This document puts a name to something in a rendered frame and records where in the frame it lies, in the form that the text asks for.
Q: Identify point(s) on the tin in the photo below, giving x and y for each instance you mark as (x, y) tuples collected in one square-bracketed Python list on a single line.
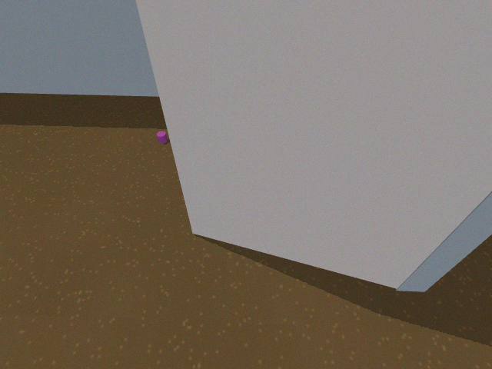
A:
[(162, 138)]

